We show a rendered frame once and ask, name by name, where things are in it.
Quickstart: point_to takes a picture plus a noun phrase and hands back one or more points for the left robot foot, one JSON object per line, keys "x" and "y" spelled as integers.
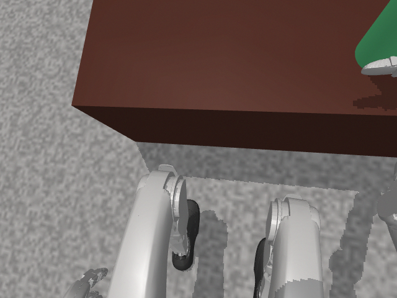
{"x": 185, "y": 262}

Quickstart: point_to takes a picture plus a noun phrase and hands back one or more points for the left robot hand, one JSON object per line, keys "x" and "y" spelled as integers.
{"x": 81, "y": 288}

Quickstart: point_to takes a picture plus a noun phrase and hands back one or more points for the right robot foot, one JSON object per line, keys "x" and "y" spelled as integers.
{"x": 258, "y": 267}

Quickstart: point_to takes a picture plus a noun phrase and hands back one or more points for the right robot hand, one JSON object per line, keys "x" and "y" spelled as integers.
{"x": 381, "y": 67}

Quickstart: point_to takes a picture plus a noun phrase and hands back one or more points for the bottle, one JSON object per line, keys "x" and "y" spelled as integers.
{"x": 380, "y": 41}

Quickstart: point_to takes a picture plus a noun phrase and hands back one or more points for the right robot arm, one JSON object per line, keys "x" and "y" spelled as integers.
{"x": 387, "y": 208}

